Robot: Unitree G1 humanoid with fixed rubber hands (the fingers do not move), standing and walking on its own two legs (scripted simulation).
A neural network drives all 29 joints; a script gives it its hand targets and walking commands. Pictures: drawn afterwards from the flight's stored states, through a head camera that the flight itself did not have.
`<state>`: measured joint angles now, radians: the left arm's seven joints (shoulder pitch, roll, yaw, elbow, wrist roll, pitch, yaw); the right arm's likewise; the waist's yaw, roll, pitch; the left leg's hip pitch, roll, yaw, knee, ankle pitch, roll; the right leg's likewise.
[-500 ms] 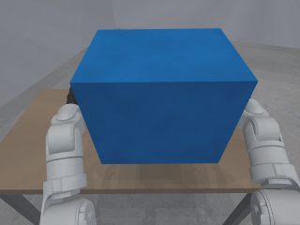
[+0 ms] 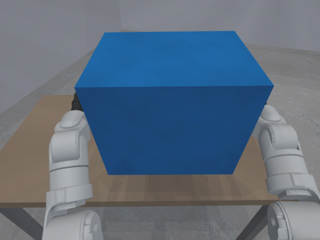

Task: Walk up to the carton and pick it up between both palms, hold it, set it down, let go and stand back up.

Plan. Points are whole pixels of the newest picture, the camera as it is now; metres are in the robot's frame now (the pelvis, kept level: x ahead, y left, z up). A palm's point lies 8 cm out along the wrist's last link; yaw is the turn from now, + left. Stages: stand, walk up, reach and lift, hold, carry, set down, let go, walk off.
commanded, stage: hold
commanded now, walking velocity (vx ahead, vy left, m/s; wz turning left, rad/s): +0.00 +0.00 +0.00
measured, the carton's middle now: (169, 104) +0.40 -0.01 +0.18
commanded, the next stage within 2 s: none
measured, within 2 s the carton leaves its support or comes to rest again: neither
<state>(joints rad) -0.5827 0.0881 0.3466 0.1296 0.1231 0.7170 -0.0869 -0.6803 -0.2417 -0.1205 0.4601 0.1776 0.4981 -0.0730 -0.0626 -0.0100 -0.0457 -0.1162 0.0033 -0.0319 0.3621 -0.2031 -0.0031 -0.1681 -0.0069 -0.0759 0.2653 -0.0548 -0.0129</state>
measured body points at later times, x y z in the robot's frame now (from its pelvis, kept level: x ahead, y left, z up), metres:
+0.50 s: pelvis +0.00 +0.00 +0.00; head -0.03 +0.01 +0.45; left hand +0.38 +0.19 +0.19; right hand +0.38 -0.22 +0.19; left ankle +0.00 +0.12 -0.75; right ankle +0.06 -0.11 -0.75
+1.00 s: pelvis +0.00 +0.00 +0.00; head -0.03 +0.01 +0.45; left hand +0.38 +0.19 +0.19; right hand +0.38 -0.21 +0.20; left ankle +0.00 +0.12 -0.75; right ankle +0.06 -0.11 -0.75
